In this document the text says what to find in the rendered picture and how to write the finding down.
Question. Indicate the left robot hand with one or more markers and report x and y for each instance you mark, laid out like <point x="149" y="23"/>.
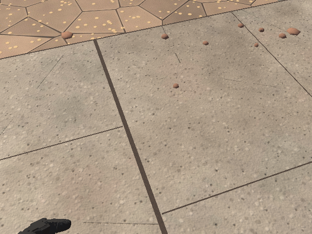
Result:
<point x="47" y="226"/>

